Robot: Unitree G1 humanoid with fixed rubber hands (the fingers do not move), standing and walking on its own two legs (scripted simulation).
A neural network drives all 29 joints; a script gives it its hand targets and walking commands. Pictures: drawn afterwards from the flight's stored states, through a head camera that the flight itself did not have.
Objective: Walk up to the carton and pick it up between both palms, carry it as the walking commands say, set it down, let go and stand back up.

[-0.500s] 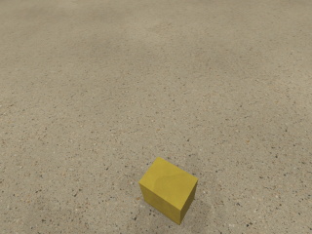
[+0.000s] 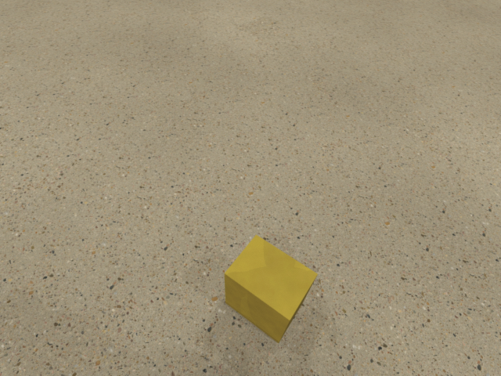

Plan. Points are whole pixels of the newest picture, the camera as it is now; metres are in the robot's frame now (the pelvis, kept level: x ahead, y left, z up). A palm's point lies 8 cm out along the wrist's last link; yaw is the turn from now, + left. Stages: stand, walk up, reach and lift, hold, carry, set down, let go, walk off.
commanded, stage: walk up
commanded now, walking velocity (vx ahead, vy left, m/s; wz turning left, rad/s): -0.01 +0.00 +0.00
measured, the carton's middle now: (267, 289) +0.51 -0.06 -0.64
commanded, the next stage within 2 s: none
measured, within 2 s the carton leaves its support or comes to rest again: neither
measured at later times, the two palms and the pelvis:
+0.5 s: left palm out of the picture -0.01 +0.20 -0.14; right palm out of the picture +0.01 -0.26 -0.15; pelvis -0.03 -0.03 +0.00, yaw -1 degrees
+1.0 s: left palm out of the picture +0.09 +0.32 -0.15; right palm out of the picture +0.05 -0.18 -0.14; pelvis +0.06 +0.08 -0.01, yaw -14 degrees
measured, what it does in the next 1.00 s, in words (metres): steps on the spot: right foot, then left foot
